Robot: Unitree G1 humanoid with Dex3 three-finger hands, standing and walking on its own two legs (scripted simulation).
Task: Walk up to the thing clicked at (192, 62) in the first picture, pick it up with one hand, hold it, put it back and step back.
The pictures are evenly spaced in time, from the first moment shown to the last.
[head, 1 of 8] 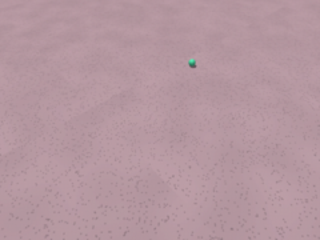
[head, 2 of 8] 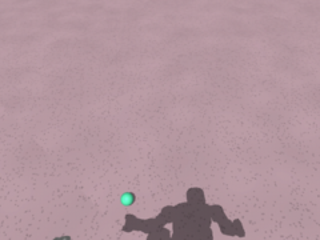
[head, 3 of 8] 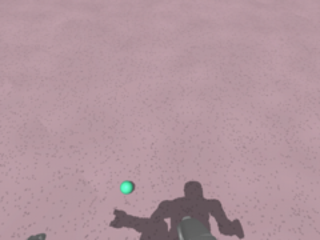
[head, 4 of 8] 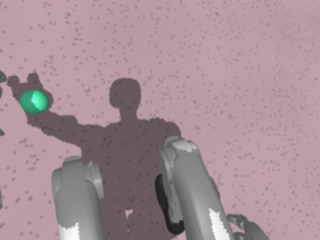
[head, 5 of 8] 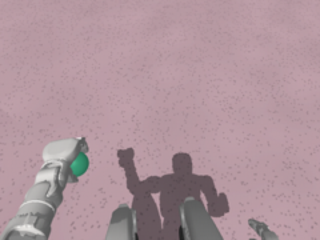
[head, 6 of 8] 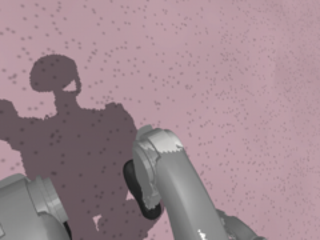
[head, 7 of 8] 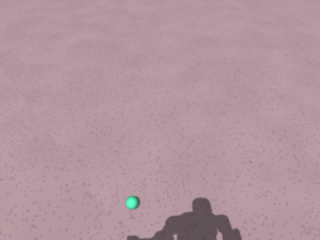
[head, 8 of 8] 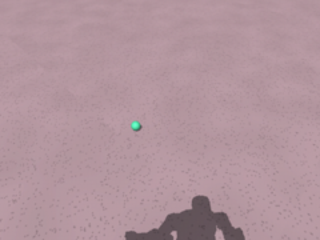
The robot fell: no
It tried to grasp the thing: yes
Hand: left
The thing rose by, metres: 0.67
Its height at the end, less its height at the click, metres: +0.00
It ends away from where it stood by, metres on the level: 0.01
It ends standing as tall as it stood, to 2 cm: yes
